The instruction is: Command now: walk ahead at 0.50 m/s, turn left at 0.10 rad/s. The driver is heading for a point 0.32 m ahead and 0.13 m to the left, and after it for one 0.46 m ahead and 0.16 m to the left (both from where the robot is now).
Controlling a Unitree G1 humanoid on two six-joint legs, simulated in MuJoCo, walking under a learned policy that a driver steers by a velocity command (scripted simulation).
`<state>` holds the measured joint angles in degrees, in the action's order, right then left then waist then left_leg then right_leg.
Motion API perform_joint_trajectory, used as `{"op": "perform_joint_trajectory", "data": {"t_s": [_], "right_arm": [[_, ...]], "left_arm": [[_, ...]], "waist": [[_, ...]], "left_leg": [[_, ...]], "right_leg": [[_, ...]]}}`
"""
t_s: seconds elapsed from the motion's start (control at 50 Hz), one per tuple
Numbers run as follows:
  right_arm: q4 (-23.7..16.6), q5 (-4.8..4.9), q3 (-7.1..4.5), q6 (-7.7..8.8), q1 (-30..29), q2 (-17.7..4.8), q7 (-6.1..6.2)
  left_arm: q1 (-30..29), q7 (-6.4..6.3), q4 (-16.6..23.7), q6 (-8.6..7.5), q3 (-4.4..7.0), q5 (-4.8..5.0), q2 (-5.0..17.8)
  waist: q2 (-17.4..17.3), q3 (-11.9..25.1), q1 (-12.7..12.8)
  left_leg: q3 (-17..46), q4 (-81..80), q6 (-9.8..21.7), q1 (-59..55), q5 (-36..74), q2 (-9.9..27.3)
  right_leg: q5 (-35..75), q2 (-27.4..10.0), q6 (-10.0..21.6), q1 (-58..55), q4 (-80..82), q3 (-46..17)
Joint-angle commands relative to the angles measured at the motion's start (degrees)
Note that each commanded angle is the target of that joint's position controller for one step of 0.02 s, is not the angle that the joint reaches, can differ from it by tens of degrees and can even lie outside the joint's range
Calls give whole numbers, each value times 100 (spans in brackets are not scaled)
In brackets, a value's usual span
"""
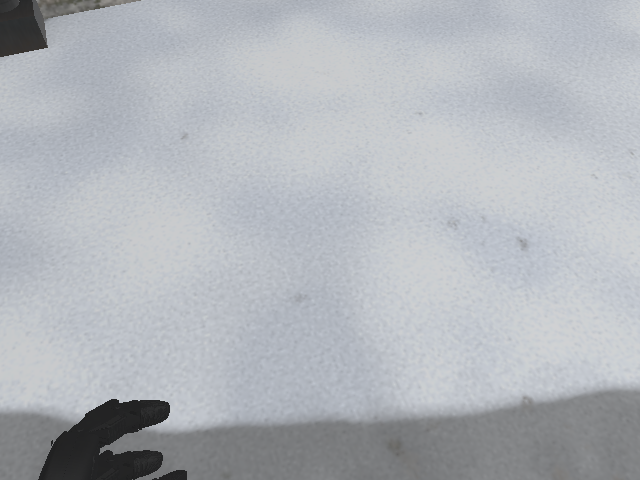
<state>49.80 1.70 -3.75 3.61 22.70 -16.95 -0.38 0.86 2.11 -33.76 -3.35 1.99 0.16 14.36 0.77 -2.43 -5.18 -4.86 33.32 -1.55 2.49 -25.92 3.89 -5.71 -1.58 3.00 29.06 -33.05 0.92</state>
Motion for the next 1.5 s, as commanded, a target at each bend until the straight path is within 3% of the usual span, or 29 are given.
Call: {"op": "perform_joint_trajectory", "data": {"t_s": [0.02,0.04,0.08,0.12,0.2,0.3,0.42,0.46,0.48,0.5,0.52,0.54,0.56,0.58,0.6,0.62,0.66,0.7,0.78,0.86,0.92,0.96,0.98,1.0,1.02,1.06,1.12,1.22,1.5], "right_arm": [[-514,15,25,265,17,-521,-15],[-680,155,-83,270,-389,-810,-18],[-775,0,-73,200,-792,-676,26],[-684,2,-89,7,-494,-501,31],[-786,-21,-64,-175,-707,-251,57],[-1022,-56,12,-139,-1467,-97,-105],[-1500,-58,13,-166,-2230,-190,-288],[-1546,-72,-89,-198,-1936,-365,-303],[-1425,-56,-203,-213,-1329,-536,-290],[-1164,-37,-402,-229,-369,-878,-222],[-1058,-51,-568,-273,253,-1468,-89],[-1320,-116,-532,-198,-243,-1791,-91],[-1427,-148,-361,-136,-253,-1223,-153],[-1350,-182,-278,-82,-409,-946,-154],[-1329,-129,-215,-50,-708,-745,-157],[-1345,-107,-163,-42,-989,-540,-126],[-1378,-210,-141,-20,-1209,-558,-89],[-1289,-234,-152,31,-1254,-645,-47],[-1117,-198,-110,-58,-1305,-594,67],[-884,-232,-65,-152,-1177,-559,78],[-742,-199,-15,-190,-1266,-474,54],[-652,-176,49,-172,-1130,-318,58],[-620,-321,70,-115,-689,-224,47],[-456,-328,103,-114,-207,-74,67],[-447,-320,116,-169,-467,-164,95],[-433,-249,76,-361,-815,-296,138],[-409,-251,59,-513,-939,-334,154],[-163,-219,47,-458,-872,-278,189],[501,-220,69,-375,-644,-175,267]], "left_arm": [[2588,-155,-150,-18,526,-113,1449],[2300,-149,-219,-32,424,-79,1182],[1611,-124,-285,-79,301,-30,765],[1228,-99,-313,-196,264,-73,551],[1126,-169,-565,-344,345,-115,666],[1306,-267,-795,-297,419,-78,891],[1681,-285,-1072,-95,544,94,1200],[1589,-310,-1069,-21,589,144,1387],[1497,-322,-1056,31,595,174,1437],[1497,-337,-1034,51,542,180,1330],[1657,-342,-892,-3,382,-37,909],[2024,-285,-630,-166,193,-77,416],[1487,-225,-687,-303,308,127,1021],[1242,-216,-627,-333,306,255,1022],[1219,-276,-688,-312,283,152,928],[1170,-324,-727,-258,318,21,971],[1373,-340,-795,-80,329,3,906],[1499,-374,-865,30,284,-27,734],[1086,-362,-820,68,183,-58,518],[686,-294,-784,66,183,-17,582],[645,-251,-780,49,218,-66,649],[884,-246,-872,-7,259,-157,792],[828,-286,-822,-17,307,-199,1107],[734,-312,-855,35,258,-190,915],[654,-289,-859,91,196,-105,593],[410,-227,-844,152,164,-67,500],[458,-189,-958,103,188,-70,609],[431,-253,-1182,114,177,-43,543],[133,-355,-1830,300,188,-19,486]], "waist": [[1020,2806,1417],[845,1861,1347],[504,922,943],[610,645,574],[287,191,422],[187,-83,666],[185,-325,884],[382,19,626],[390,372,253],[242,878,-222],[-824,1320,-311],[-1863,2133,327],[-781,2312,-110],[-622,1669,-2],[-125,1151,245],[-194,963,388],[-334,891,637],[-312,883,751],[-497,911,637],[-579,850,417],[-625,697,480],[-320,750,599],[200,943,252],[754,1226,50],[800,1188,227],[520,865,322],[318,696,409],[89,779,477],[-57,261,477]], "left_leg": [[1186,4122,149,3807,-766,-414],[1176,4352,174,4293,-443,-154],[936,3817,169,4109,357,271],[1014,3580,147,3442,818,430],[1156,2997,24,3673,1532,435],[821,1402,108,3602,2845,330],[324,481,492,3719,2061,158],[-48,438,717,3018,1458,-223],[-237,271,870,2208,1384,-512],[-239,-53,1082,762,1707,-813],[1458,-178,1467,-881,2604,261],[4766,-1156,2673,-2198,2363,1650],[4489,-1461,2438,-2082,3043,1704],[3442,-1266,2224,-1484,3992,1540],[2661,-1160,1955,-665,4616,1244],[2216,-1229,1792,-83,4803,1042],[1835,-1483,1752,673,5364,873],[1459,-1598,1758,912,5879,784],[913,-1571,1491,830,5687,494],[1018,-1481,1414,650,5017,580],[1270,-1104,1331,615,4483,668],[1235,-662,905,853,3478,281],[1069,-374,634,1180,2418,-153],[896,-330,374,1500,1187,-377],[824,-399,240,1401,796,-361],[823,-623,271,1323,939,-356],[920,-739,360,1185,1353,-291],[936,-742,314,1112,1878,-236],[847,-1042,269,1245,1278,-228]], "right_leg": [[-341,-2342,1584,-5274,1116,-4043],[-205,-2128,1335,-4660,1189,-3066],[85,-1657,1053,-3220,1521,-1894],[103,-1468,974,-2308,2041,-1308],[600,-1476,943,-1951,2538,-446],[786,-1300,700,-2194,2604,518],[1402,-1607,506,-3232,2111,887],[3344,-1577,368,-3397,1300,1063],[4144,-1451,258,-3305,409,1209],[4025,-1184,54,-2737,-893,1357],[1196,-804,-286,-1089,-2862,1333],[-2905,432,-642,891,-4771,350],[-2749,123,-554,1210,-5003,-558],[-2396,-103,-455,1327,-4799,-466],[-2048,-388,-440,1170,-4316,-410],[-1857,-547,-438,888,-3882,-411],[-1580,-543,-488,259,-3620,-386],[-1250,-462,-593,133,-3117,-322],[-198,-385,-680,-35,-1618,-275],[273,-260,-651,-380,-609,-286],[-8,-152,-451,-657,33,-261],[1814,-279,-194,-1591,924,-434],[3497,-810,43,-2239,641,-899],[3487,-1141,582,-2644,461,-1200],[2753,-1112,716,-2428,555,-1296],[1374,-724,426,-1971,621,-1015],[1102,-503,199,-1802,554,-777],[1622,-404,226,-2137,355,-642],[395,-175,116,-2068,637,-520]]}}
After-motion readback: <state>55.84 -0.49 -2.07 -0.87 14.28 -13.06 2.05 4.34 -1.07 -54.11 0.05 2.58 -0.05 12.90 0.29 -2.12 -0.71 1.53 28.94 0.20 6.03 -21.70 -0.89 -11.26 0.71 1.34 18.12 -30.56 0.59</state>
